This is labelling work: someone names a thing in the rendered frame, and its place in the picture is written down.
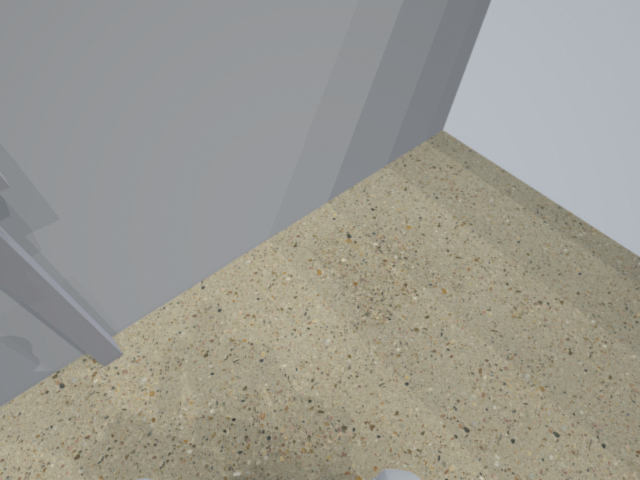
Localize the panel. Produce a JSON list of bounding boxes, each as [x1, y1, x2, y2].
[[0, 172, 123, 367]]

